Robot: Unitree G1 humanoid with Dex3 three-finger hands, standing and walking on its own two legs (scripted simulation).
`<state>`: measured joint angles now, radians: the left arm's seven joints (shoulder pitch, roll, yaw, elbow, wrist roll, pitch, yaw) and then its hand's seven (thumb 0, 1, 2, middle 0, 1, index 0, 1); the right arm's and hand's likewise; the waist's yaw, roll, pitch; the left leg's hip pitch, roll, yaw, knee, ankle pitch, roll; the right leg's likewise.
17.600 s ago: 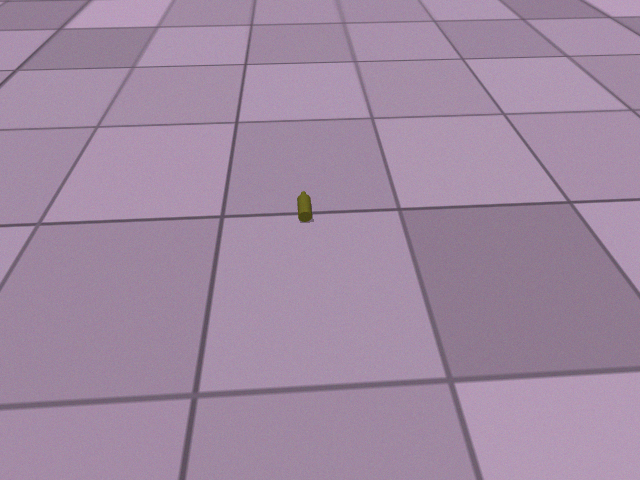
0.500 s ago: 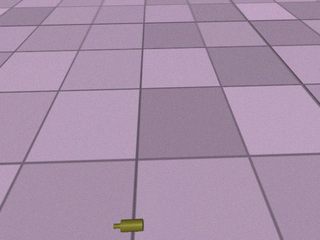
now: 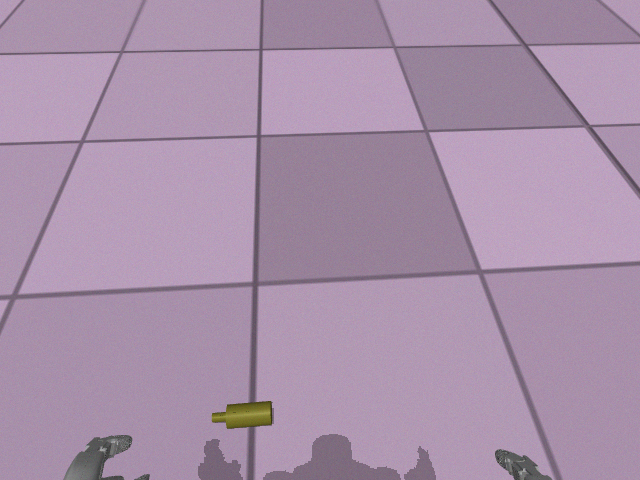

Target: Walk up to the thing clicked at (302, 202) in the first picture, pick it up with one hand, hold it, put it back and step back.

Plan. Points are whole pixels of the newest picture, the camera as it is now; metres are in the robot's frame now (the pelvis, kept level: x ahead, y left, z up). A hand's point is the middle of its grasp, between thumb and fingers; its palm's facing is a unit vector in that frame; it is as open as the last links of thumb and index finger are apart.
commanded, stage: rise first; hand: left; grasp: from above
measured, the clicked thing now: (242, 415) +0.39 +0.20 -0.73
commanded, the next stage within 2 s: none
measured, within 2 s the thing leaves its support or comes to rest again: neither
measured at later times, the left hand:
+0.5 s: hand out of the picture +0.14 +0.26 -0.22, palm faces -0.16 -0.87 -0.46, open 14.1 cm
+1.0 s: hand out of the picture +0.18 +0.27 -0.37, palm faces -0.42 -0.60 -0.68, open 14.1 cm
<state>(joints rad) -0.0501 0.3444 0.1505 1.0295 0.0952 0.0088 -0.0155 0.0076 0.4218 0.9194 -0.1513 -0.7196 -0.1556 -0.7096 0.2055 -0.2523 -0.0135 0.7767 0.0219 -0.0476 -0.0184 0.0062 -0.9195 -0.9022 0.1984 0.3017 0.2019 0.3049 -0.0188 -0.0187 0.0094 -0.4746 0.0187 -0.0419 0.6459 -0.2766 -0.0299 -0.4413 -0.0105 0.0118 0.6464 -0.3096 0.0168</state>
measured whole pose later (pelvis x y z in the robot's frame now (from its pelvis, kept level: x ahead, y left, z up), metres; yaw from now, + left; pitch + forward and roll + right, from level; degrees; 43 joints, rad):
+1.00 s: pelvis -0.03 +0.01 -0.22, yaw -1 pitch +31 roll -2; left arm 0.02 0.39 0.07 0.58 0.59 -0.01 0.13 0.00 -0.52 0.97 -0.11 -1.01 -0.10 -1.01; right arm 0.06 -0.27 -0.04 0.59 -0.01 -0.20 0.03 0.01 -0.90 -0.90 0.20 0.30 0.20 0.30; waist -0.02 0.00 -0.20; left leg -1.62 0.00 -0.08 1.73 -0.65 -0.03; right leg -1.56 0.01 0.01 1.72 -0.69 0.03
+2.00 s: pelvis -0.08 +0.01 -0.40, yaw -6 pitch +33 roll -6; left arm -0.66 0.55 0.06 1.24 1.18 -0.18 0.43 0.00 -0.52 1.02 -0.12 -0.92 -0.10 -0.93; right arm 0.09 -0.23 -0.02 0.78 -0.11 -0.06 0.10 0.00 -0.90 -0.90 0.20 0.30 0.20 0.30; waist -0.11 -0.01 -0.13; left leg -2.22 -0.01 -0.14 2.30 -0.65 -0.05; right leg -2.15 0.05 -0.02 2.26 -0.69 0.05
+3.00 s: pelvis -0.07 +0.00 -0.43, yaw -7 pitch +34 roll -5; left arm -0.93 0.54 0.01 1.54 1.28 -0.15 0.60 0.00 -0.44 0.93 -0.15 -0.96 -0.16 -0.95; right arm 0.08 -0.25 0.03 0.81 -0.18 -0.09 0.15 0.00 -0.90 -0.89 0.20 0.30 0.20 0.30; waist -0.23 -0.03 -0.08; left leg -2.32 -0.02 -0.18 2.40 -0.67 -0.07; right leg -2.26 0.06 -0.04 2.36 -0.70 0.04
